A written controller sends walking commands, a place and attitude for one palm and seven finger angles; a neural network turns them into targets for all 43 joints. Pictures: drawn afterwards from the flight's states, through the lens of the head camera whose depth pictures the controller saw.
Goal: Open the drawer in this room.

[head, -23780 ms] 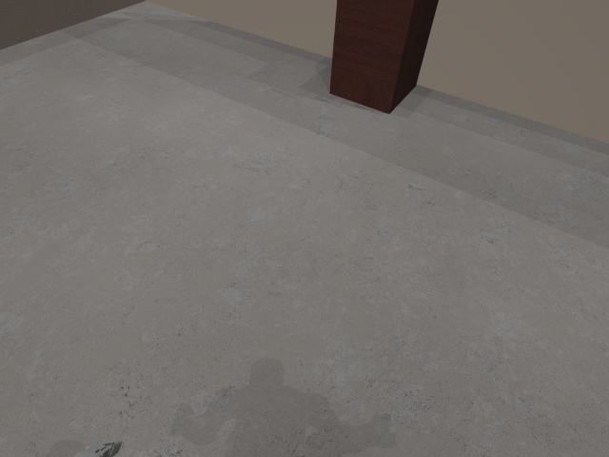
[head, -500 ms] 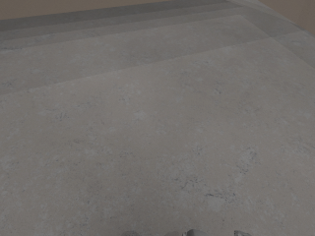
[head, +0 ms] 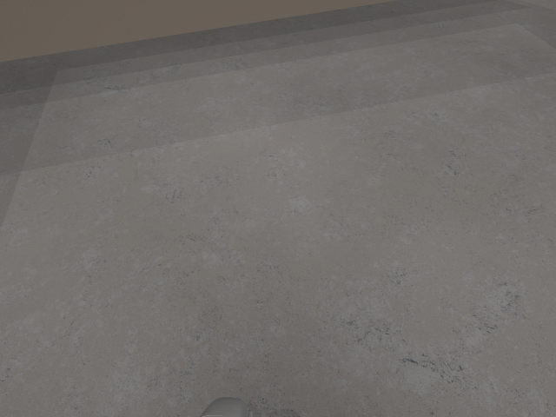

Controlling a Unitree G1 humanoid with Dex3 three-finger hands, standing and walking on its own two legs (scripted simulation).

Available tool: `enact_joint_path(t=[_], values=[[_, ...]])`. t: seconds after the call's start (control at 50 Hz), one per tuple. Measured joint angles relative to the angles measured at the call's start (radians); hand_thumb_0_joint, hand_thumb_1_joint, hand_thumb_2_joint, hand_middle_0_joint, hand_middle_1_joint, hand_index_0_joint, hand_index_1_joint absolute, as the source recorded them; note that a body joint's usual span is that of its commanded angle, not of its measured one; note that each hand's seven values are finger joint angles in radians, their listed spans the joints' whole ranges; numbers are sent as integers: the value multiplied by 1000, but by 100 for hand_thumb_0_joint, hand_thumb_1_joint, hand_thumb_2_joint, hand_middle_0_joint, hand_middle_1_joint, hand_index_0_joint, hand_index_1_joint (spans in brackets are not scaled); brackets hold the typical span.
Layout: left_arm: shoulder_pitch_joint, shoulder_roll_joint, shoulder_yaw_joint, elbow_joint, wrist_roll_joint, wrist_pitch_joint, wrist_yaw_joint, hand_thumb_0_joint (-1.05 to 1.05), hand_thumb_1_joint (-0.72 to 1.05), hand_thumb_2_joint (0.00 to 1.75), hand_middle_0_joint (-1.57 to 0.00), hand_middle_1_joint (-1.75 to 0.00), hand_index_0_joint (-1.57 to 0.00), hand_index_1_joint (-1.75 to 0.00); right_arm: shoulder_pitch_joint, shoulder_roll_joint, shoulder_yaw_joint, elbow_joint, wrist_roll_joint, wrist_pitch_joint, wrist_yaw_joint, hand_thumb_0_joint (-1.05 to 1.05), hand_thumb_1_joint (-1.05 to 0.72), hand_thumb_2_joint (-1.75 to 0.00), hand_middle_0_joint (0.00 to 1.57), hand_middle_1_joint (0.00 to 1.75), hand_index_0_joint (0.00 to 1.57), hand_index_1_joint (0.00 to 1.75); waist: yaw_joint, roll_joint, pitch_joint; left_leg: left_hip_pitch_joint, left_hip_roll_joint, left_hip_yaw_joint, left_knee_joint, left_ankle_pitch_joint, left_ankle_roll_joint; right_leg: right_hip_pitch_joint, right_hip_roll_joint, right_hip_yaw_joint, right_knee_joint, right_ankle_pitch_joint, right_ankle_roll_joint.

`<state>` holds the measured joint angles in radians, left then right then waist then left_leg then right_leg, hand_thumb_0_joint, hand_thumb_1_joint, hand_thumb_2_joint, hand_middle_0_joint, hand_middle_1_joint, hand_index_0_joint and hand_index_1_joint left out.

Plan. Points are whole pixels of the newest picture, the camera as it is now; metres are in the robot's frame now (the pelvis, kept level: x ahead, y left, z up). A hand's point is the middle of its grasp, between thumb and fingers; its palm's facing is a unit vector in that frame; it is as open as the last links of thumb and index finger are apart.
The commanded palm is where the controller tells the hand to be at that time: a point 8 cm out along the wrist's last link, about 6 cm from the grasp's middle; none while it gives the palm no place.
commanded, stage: turn or walk to find it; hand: left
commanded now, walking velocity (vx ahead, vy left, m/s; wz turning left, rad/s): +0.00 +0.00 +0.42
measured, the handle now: out of the picture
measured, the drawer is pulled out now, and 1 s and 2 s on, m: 0.00 0.00 0.00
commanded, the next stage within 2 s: none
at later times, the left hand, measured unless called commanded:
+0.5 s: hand out of the picture +0.01 +0.27 -0.17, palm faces +0.26 -0.94 -0.24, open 7.4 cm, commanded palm none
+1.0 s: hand out of the picture -0.05 +0.19 -0.16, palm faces +0.44 -0.86 -0.26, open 7.4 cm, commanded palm none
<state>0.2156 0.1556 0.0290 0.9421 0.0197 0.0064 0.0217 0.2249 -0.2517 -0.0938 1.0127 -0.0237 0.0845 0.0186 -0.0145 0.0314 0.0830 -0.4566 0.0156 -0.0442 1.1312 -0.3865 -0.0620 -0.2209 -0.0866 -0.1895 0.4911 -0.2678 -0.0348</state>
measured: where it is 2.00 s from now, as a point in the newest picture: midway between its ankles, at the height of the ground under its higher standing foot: outside the picture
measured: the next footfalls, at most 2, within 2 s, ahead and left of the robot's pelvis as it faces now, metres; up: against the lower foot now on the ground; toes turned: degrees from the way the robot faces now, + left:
left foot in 0.22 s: +0.00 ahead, +0.15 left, +0.00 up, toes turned +10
right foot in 0.68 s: +0.07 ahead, -0.08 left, +0.00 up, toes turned +12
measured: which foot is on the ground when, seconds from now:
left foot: up 0.00-0.20, down 0.22-0.68, up 0.70-1.00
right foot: down 0.00-0.22, up 0.24-0.66, down 0.68-1.00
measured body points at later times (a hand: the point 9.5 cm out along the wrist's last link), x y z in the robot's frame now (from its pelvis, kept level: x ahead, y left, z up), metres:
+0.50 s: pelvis -0.01 +0.05 +0.00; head +0.02 +0.07 +0.45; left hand -0.01 +0.32 -0.15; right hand +0.13 -0.17 -0.14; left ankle -0.04 +0.14 -0.74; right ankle +0.01 -0.10 -0.68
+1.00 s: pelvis -0.02 -0.01 +0.00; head +0.03 -0.01 +0.45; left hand -0.08 +0.23 -0.14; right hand +0.13 -0.23 -0.16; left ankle -0.11 +0.13 -0.68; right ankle +0.03 -0.09 -0.74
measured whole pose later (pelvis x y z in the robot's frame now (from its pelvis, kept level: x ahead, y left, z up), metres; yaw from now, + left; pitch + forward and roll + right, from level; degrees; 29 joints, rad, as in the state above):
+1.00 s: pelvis -0.02 -0.01 +0.00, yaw +26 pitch -1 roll +2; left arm 0.23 0.17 0.03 0.96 0.03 0.01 0.02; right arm 0.21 -0.24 -0.09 1.02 -0.02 0.09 0.02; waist 0.00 0.01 0.09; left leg -0.40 0.04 -0.01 0.98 -0.44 -0.06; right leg -0.22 -0.11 -0.22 0.50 -0.26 -0.03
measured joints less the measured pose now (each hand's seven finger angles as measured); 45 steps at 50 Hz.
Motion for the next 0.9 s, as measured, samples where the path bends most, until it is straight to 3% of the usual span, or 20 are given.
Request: enact_joint_path(t=[0.14,0.2,0.22,0.28,0.36,0.5,0.62,0.68,0.72,0.76,0.82,0.9], values=[[32,30,11,30,9,0,-4,0,90,90,-20,-30,-20,-30,-44,15,23,9,12,-7,-5,1,-91,-90,20,30,19,30,37,-41,17,114,18,66,-297,-81,6,-13,-43,-54,28,-13,21],[44,55,22,49,5,10,-4,0,90,90,-20,-30,-20,-30,-71,23,33,-11,15,-28,-6,1,-91,-90,20,30,19,30,43,-58,16,188,11,105,-489,9,20,-32,-65,-79,83,-37,43],[54,63,26,51,1,16,-5,0,90,90,-20,-30,-20,-30,-74,22,35,-22,14,-39,-4,1,-91,-90,20,30,19,30,43,-55,7,215,13,106,-562,62,39,-49,-70,-87,120,-55,53],[43,97,35,72,-4,52,1,1,91,90,-20,-30,-20,-30,-100,49,42,-38,7,-58,-8,1,-91,-90,20,30,19,30,53,-93,14,210,-10,107,-539,45,83,-132,-57,17,333,-237,84],[10,104,38,80,-7,62,-6,1,91,90,-19,-30,-20,-30,-105,62,53,-45,4,-65,-24,0,-91,-90,20,30,20,30,50,-77,7,238,-17,72,-603,81,95,-212,-13,100,538,-207,101],[-44,91,29,36,-9,47,-9,1,91,90,-19,-30,-20,-30,-86,73,52,-46,4,-68,-22,0,-90,-90,20,30,20,30,38,-54,-3,261,-36,21,-677,133,95,-223,1,146,511,-169,124],[-92,65,18,2,-15,36,-8,1,91,90,-19,-30,-20,-30,-53,65,38,-42,-1,-52,-18,0,-90,-90,20,30,20,30,5,-25,-3,230,-46,-25,-640,128,72,-138,32,143,279,-167,114],[-93,52,11,-17,-14,12,-8,0,91,90,-19,-30,-20,-30,-27,52,28,-37,5,-44,-16,1,-90,-90,20,30,20,30,0,-11,-11,190,-57,-48,-573,100,49,-52,43,123,70,-23,91],[-93,33,5,-20,-6,-3,-6,0,91,90,-20,-30,-20,-30,-22,36,17,-31,9,-32,-16,1,-91,-90,20,30,20,30,-8,16,0,132,-59,-56,-421,-32,44,-53,46,93,90,-18,35],[-81,20,2,-24,-5,-4,-4,0,91,90,-20,-30,-20,-30,-16,25,7,-25,7,-15,-15,1,-91,-90,20,30,20,30,-8,17,4,61,-68,-36,-209,-97,43,-42,31,72,89,-29,7],[-56,7,-1,-19,-3,2,-1,0,90,90,-20,-30,-20,-30,-11,8,-2,-15,2,-5,-6,1,-91,-90,20,30,20,30,-8,19,6,-8,-47,-8,2,-44,30,-18,17,45,51,-14,1],[-23,4,1,-1,1,5,1,0,90,90,-20,-30,-20,-30,-3,2,-4,-7,0,0,1,1,-91,-90,20,30,20,30,-6,5,2,-12,-7,9,25,-4,9,-2,-2,10,17,2,1]])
